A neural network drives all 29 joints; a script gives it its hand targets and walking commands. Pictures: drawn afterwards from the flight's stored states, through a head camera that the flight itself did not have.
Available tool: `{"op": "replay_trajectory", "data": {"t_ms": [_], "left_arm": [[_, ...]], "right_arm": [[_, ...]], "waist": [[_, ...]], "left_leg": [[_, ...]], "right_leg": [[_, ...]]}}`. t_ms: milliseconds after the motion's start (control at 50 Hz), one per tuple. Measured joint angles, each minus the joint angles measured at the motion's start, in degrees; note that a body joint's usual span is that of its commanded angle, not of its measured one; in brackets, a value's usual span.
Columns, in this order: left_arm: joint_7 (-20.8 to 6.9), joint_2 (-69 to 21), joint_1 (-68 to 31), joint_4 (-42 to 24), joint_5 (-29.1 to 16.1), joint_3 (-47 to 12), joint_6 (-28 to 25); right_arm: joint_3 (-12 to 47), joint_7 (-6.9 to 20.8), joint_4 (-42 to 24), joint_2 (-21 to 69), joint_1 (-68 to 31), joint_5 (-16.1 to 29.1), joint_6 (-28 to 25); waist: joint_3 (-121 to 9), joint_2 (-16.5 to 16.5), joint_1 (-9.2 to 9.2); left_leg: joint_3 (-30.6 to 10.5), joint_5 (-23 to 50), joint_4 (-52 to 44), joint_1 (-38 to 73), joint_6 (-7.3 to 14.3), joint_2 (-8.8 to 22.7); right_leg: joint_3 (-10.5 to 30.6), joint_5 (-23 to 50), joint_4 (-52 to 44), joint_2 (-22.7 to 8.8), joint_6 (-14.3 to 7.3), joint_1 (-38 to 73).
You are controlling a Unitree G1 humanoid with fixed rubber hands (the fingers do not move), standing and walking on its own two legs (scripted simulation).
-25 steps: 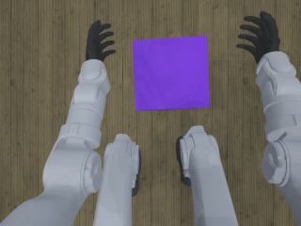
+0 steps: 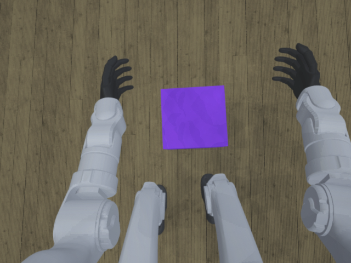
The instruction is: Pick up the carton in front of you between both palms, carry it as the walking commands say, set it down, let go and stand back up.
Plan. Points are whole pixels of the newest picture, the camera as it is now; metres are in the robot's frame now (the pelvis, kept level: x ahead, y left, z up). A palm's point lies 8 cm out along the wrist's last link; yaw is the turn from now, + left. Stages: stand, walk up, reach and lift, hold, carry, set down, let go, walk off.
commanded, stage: set down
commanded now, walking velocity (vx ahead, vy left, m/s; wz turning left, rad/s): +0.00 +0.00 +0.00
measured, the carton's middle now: (192, 122) +0.45 -0.05 -0.48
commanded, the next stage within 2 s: let go in 0.04 s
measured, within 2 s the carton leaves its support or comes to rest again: neither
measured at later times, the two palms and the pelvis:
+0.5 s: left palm (57, 136) +0.38 +0.18 +0.02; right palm out of the picture +0.35 -0.27 +0.02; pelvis +0.07 -0.01 +0.12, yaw -2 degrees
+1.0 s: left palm out of the picture +0.26 +0.25 +0.11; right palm out of the picture +0.24 -0.21 +0.10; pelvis +0.09 +0.03 +0.17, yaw -2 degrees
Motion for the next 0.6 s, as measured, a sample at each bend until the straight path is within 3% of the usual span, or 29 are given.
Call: {"op": "replay_trajectory", "data": {"t_ms": [140,280,600], "left_arm": [[-1.1,-0.5,2.8,1.0,2.3,0.3,-1.3],[-2.2,-0.8,14.8,-3.3,5.4,-2.3,-1.8],[-7.2,2.8,42.8,-7.5,2.1,-7.6,-8.0]], "right_arm": [[-0.5,0.3,0.5,1.2,2.7,-2.6,-1.2],[2.0,0.1,-5.9,3.2,15.1,-5.4,-1.3],[9.7,-1.8,-14.5,6.5,45.6,-1.3,-6.4]], "waist": [[-0.1,-0.2,0.17],[0.8,-0.4,0.34],[0.9,-1.4,1.12]], "left_leg": [[-0.5,2.6,-8.8,7.5,0.0,0.5],[-1.1,4.0,-17.8,18.6,0.1,1.1],[-1.4,6.5,-36.3,49.5,1.4,2.1]], "right_leg": [[0.0,2.3,-8.6,0.0,-0.3,7.6],[-0.2,3.5,-17.3,0.2,-0.7,18.7],[0.1,5.3,-35.5,0.1,-0.4,49.8]]}}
